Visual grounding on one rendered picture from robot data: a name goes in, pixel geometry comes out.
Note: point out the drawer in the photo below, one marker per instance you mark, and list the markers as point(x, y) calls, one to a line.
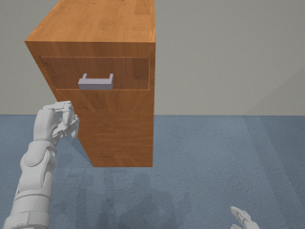
point(129, 72)

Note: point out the robot left hand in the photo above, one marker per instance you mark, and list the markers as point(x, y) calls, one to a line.
point(49, 127)

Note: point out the cabinet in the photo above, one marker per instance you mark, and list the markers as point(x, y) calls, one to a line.
point(115, 126)

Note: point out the robot left forearm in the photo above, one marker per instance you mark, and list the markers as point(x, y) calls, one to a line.
point(32, 200)

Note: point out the handle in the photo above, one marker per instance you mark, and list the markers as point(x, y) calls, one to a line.
point(85, 83)

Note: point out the robot right hand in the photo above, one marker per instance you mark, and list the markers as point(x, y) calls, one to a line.
point(244, 219)

